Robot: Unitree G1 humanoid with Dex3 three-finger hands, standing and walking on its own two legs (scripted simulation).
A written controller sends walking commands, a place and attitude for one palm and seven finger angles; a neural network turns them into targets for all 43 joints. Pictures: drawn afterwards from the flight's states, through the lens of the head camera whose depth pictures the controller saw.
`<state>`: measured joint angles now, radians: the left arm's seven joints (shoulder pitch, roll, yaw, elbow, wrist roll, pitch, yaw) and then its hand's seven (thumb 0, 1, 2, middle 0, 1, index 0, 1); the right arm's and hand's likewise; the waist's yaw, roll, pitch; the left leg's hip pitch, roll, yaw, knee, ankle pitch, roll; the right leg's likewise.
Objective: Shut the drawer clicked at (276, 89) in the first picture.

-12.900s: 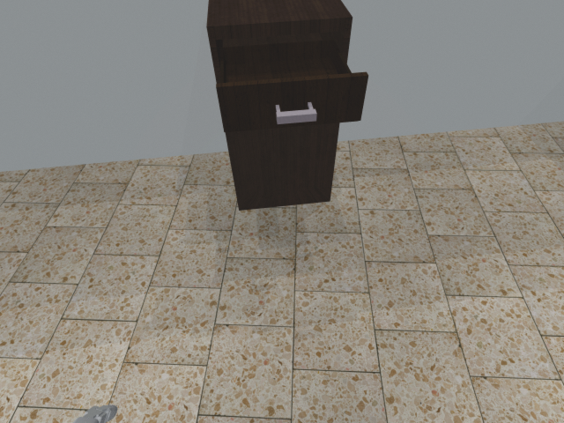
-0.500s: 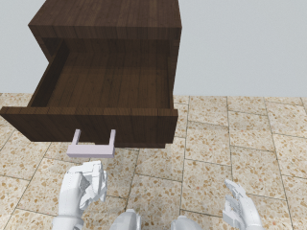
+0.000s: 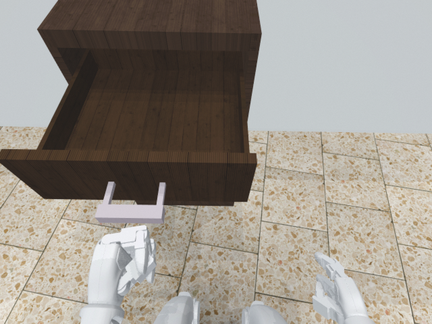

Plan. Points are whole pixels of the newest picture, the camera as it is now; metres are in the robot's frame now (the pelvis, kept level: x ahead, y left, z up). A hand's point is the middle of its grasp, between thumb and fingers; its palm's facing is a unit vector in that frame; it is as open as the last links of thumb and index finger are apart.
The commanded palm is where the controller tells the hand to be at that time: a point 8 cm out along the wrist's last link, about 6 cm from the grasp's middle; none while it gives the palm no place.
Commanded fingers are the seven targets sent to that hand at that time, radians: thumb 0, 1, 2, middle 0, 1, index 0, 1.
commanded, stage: push the drawer shut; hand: left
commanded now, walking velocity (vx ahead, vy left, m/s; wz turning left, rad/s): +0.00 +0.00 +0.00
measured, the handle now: (133, 201) +0.31 +0.16 +0.06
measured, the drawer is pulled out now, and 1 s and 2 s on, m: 0.29 0.21 0.08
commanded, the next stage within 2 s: none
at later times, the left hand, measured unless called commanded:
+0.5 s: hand (157, 245) +0.24 +0.11 +0.05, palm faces +0.01 -1.00 -0.03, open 3.1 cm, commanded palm +0.24 +0.17 +0.06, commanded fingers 0.00 0.90 0.90 -1.40 -1.60 -1.40 -1.60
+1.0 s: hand (160, 203) +0.32 +0.11 +0.05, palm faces -0.01 -1.00 -0.04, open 3.0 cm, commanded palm +0.31 +0.17 +0.06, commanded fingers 0.00 0.90 0.90 -1.40 -1.60 -1.40 -1.60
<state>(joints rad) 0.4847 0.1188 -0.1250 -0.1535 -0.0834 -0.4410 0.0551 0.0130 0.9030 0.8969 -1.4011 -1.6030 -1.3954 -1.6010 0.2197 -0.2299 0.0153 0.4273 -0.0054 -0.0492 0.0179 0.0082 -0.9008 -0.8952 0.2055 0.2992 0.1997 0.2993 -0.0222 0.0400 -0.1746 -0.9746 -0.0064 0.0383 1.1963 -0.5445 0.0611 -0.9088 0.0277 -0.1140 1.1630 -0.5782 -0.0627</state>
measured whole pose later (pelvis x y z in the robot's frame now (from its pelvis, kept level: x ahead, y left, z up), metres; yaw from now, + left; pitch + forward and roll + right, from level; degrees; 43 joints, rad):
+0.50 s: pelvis -0.01 -0.01 +0.00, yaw +1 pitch +17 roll -2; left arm 0.31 0.15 -0.09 -0.02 -0.10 -0.42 0.05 0.00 0.88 0.94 -1.40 -1.60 -1.40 -1.60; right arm 0.23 -0.24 0.02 0.48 0.00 -0.04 0.00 0.01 -0.90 -0.90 0.21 0.30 0.20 0.30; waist -0.02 0.04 -0.17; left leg -0.96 0.00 0.02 1.18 -0.52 0.05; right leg -0.90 0.03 -0.13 1.15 -0.56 -0.08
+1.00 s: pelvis -0.02 +0.00 +0.01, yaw +0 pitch +17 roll -2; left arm -0.10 0.17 -0.02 0.35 -0.12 -0.41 0.04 -0.02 0.83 0.93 -1.40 -1.60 -1.40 -1.60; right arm 0.21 -0.25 0.03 0.56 0.01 -0.02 0.00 0.01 -0.90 -0.90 0.21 0.30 0.20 0.30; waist -0.05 0.03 -0.14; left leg -0.96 -0.01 0.03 1.14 -0.48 0.06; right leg -0.89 0.03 -0.12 1.11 -0.52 -0.07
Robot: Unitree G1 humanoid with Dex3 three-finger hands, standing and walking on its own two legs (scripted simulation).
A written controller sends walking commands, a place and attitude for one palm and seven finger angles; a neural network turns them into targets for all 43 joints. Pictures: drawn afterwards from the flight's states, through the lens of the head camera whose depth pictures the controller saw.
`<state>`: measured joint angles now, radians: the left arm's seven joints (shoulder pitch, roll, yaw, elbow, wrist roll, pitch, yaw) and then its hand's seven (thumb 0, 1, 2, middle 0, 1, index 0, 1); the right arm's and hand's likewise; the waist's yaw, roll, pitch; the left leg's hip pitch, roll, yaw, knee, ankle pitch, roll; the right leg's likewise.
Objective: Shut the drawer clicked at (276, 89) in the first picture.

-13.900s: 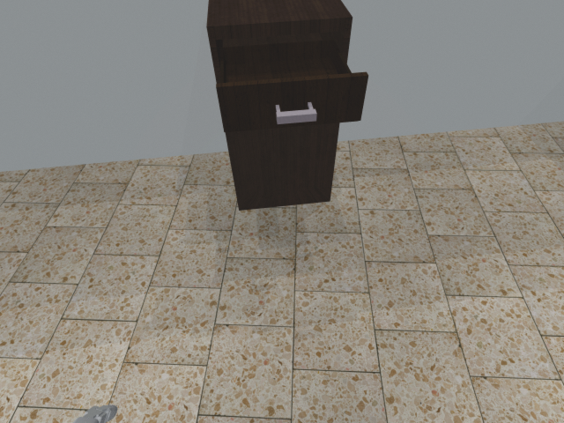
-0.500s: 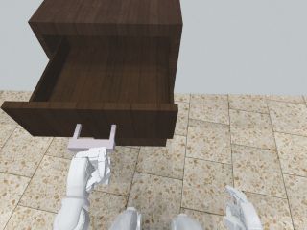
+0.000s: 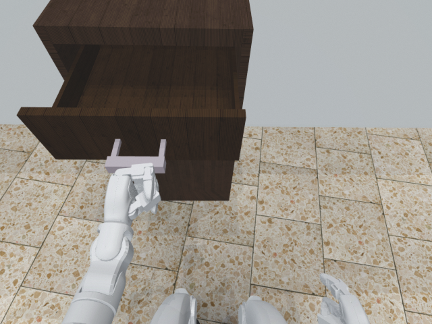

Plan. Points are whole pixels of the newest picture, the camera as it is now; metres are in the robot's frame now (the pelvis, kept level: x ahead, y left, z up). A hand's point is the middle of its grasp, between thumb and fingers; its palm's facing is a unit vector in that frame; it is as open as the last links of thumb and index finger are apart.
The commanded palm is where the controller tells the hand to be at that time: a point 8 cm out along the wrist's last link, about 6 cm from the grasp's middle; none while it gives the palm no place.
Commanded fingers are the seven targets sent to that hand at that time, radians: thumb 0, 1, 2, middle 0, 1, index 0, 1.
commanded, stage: push the drawer shut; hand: left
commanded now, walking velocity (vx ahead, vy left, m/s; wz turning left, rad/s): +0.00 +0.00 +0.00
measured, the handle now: (138, 154) +0.42 +0.16 +0.05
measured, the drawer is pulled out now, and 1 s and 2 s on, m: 0.21 0.08 0.00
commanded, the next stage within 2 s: pull the fist back off the drawer in 1.96 s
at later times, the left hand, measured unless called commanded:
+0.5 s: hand (160, 162) +0.40 +0.12 +0.04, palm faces +0.01 -1.00 -0.04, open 2.9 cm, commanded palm +0.39 +0.17 +0.05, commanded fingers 0.00 0.90 0.90 -1.40 -1.60 -1.40 -1.60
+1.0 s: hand (163, 138) +0.46 +0.12 +0.04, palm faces +0.04 -1.00 -0.04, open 3.0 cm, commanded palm +0.45 +0.17 +0.05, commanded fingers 0.00 0.90 0.90 -1.40 -1.60 -1.40 -1.60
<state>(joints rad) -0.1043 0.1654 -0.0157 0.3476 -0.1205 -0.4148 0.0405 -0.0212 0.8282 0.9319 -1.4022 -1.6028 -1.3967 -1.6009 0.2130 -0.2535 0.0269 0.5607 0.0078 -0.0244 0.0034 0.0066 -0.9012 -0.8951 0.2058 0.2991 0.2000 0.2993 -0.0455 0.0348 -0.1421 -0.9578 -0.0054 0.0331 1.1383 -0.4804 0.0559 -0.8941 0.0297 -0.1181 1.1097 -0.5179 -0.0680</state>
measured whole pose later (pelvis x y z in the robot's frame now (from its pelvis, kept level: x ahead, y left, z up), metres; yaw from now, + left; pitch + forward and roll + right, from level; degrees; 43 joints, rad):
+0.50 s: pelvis +0.00 +0.01 +0.00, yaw -1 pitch +19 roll -2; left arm -0.38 0.16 0.06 0.64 -0.09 -0.46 0.07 -0.04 0.82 0.91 -1.40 -1.60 -1.40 -1.60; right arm 0.26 -0.25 0.01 0.60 -0.01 0.02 0.03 0.00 -0.90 -0.89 0.21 0.30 0.20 0.30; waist -0.08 0.04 -0.14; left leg -0.98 -0.01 0.06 1.13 -0.48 0.08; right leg -0.92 0.03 -0.09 1.10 -0.51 -0.05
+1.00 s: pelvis -0.01 +0.01 -0.01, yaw -1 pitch +21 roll -2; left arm -0.69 0.25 0.21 1.00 -0.07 -0.53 0.04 -0.01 0.80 0.92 -1.40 -1.60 -1.40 -1.60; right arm 0.31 -0.26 0.01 0.64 -0.02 0.02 0.03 0.00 -0.90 -0.89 0.21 0.30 0.20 0.30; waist -0.13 0.03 -0.13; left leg -1.05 0.01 0.05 1.15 -0.47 0.07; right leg -0.99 0.04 -0.10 1.12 -0.49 -0.06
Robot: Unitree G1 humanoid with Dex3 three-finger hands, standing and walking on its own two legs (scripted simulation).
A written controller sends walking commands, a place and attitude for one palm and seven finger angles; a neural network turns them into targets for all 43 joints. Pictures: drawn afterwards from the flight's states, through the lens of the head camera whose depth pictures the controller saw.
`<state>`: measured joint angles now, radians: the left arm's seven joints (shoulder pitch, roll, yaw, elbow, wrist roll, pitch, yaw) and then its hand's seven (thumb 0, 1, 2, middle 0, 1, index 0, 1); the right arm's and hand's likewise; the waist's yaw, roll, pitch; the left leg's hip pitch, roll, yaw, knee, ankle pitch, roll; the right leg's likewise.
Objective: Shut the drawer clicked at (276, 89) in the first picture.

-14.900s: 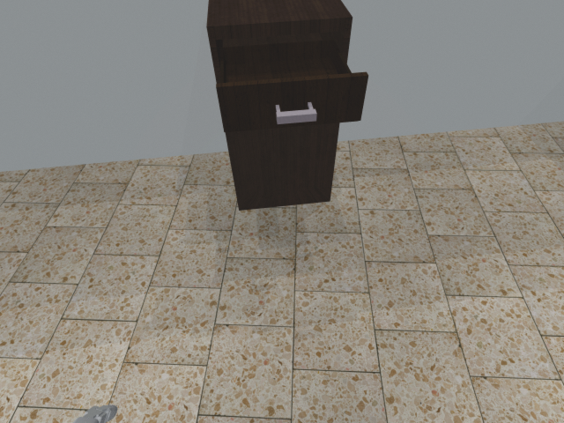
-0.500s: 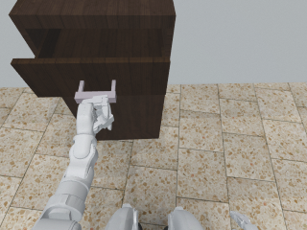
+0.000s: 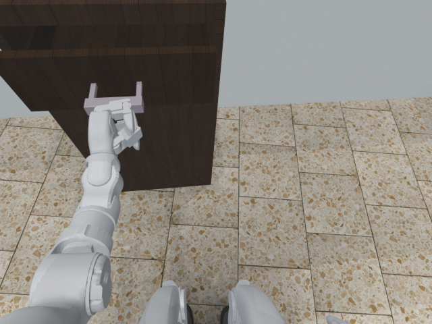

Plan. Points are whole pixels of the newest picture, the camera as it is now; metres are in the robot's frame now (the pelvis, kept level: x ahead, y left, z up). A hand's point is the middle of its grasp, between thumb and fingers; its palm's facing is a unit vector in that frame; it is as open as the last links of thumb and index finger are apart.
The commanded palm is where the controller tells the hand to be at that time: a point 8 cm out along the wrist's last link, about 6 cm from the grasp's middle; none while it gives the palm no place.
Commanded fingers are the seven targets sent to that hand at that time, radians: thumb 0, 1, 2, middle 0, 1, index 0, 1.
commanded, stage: push the drawer shut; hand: left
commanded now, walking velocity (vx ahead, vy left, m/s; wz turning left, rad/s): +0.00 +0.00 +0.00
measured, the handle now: (115, 96) +0.54 +0.17 +0.05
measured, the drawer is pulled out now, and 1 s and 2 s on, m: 0.08 0.00 0.00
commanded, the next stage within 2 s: pull the fist back off the drawer in 0.96 s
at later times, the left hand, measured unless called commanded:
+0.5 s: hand (138, 98) +0.54 +0.13 +0.05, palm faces +0.06 -1.00 -0.03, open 2.9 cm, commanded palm +0.53 +0.18 +0.05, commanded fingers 0.00 0.90 0.90 -1.40 -1.60 -1.40 -1.60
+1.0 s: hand (132, 95) +0.55 +0.14 +0.04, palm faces +0.06 -1.00 -0.03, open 2.8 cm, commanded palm +0.58 +0.17 +0.05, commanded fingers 0.00 0.90 0.90 -1.40 -1.60 -1.40 -1.60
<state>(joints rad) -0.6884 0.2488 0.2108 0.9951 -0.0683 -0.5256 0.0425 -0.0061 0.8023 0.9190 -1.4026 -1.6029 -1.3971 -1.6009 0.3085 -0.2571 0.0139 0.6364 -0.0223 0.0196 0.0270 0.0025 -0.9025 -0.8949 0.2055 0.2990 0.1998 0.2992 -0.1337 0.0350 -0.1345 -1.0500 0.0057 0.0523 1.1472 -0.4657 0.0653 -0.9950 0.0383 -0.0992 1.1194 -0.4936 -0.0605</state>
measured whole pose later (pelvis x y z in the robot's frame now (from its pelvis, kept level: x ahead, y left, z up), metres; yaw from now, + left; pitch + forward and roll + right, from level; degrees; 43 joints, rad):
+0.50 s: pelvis +0.01 +0.00 -0.01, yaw -1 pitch +26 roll -3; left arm -0.95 0.41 0.35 1.22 -0.02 -0.50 -0.01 -0.03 0.80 0.91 -1.40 -1.60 -1.40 -1.60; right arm 0.39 -0.27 0.03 0.63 -0.04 0.05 0.05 0.00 -0.90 -0.89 0.21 0.30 0.20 0.30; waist -0.21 0.05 -0.13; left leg -1.15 0.03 0.04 1.18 -0.49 0.07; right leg -1.09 0.06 -0.11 1.13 -0.50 -0.06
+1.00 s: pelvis -0.01 +0.01 -0.02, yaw -1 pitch +28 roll -6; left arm -1.10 0.47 0.32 1.34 0.04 -0.50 0.03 -0.08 0.60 0.95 -1.40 -1.60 -1.40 -1.60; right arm 0.38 -0.27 0.06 0.65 -0.07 0.04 0.05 0.00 -0.90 -0.89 0.21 0.30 0.20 0.30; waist -0.25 0.05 -0.13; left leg -1.25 0.01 0.01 1.24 -0.47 0.08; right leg -1.16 0.05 -0.14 1.15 -0.48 -0.05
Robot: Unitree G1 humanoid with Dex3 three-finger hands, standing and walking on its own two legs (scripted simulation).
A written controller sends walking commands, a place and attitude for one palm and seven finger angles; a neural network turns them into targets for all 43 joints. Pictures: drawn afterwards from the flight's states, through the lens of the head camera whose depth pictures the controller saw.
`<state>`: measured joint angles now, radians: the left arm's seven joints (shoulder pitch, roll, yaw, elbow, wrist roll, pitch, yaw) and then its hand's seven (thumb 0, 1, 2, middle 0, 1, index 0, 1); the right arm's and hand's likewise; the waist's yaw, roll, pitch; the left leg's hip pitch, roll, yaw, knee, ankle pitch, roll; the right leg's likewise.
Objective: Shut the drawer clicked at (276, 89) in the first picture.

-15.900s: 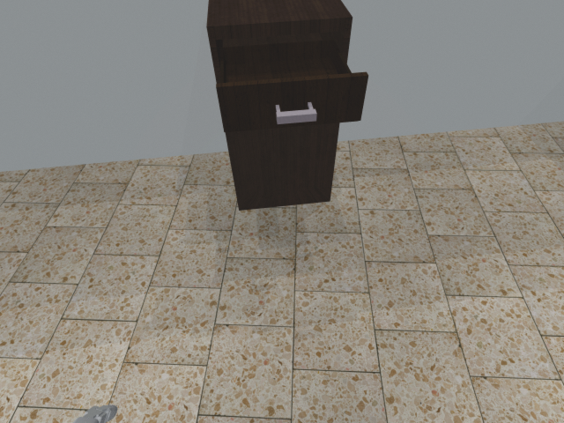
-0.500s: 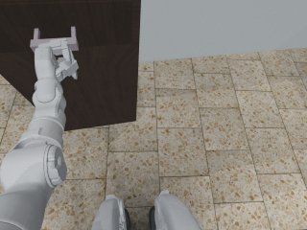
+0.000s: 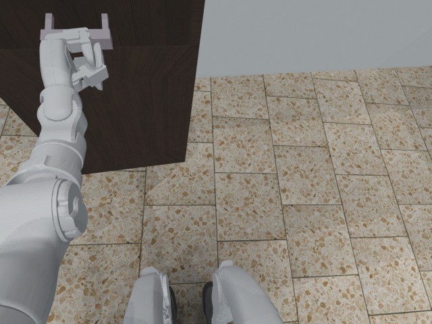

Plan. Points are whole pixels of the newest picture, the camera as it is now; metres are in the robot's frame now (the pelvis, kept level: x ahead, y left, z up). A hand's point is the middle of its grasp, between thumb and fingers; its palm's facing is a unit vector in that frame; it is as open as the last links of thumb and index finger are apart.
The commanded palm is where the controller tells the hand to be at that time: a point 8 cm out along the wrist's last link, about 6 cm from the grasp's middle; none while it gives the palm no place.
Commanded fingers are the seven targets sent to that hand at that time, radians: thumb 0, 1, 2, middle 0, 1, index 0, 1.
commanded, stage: pull the fist back off the drawer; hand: left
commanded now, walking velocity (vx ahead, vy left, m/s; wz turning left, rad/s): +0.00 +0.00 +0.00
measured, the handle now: (78, 29) +0.63 +0.17 +0.07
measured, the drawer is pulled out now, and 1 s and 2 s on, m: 0.00 0.00 0.00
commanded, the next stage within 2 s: draw the hand back to the body in 0.76 s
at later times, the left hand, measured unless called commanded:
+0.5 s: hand (103, 66) +0.55 +0.13 +0.06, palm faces +0.08 -1.00 -0.04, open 2.9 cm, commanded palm +0.53 +0.16 +0.07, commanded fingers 0.00 0.90 0.90 -1.40 -1.60 -1.40 -1.60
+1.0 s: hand (96, 72) +0.53 +0.14 +0.08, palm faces +0.08 -1.00 -0.03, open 3.2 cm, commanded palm +0.47 +0.18 +0.10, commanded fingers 0.00 0.90 0.90 -1.40 -1.60 -1.40 -1.60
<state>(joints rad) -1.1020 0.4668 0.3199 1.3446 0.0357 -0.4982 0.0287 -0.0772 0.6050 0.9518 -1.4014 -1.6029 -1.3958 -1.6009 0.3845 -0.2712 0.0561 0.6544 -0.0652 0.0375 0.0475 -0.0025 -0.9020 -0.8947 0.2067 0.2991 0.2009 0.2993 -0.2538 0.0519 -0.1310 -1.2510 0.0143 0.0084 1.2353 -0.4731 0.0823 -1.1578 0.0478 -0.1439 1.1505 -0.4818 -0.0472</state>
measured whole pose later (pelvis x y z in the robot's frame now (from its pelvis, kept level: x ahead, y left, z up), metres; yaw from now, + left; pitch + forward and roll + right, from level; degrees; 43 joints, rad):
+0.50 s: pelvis -0.01 +0.00 +0.00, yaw -1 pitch +28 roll -6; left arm -1.11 0.46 0.31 1.31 0.03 -0.46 0.06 -0.03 0.71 0.95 -1.40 -1.60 -1.40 -1.60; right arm 0.42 -0.27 0.06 0.67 -0.07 0.01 0.07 0.00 -0.90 -0.89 0.21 0.30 0.20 0.30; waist -0.26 0.06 -0.12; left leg -1.27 0.02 0.02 1.23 -0.46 0.09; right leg -1.18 0.05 -0.13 1.16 -0.46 -0.04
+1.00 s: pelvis +0.05 -0.01 +0.03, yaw -1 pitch +24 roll -3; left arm -0.68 0.30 0.29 0.87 -0.08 -0.47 0.00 0.01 0.90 0.90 -1.40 -1.60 -1.39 -1.60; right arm 0.35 -0.25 0.00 0.59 -0.02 0.12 0.07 0.00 -0.90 -0.89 0.20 0.30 0.20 0.30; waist -0.14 0.05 -0.14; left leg -1.02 0.03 0.06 1.10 -0.51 0.07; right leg -0.96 0.07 -0.07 1.04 -0.51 -0.05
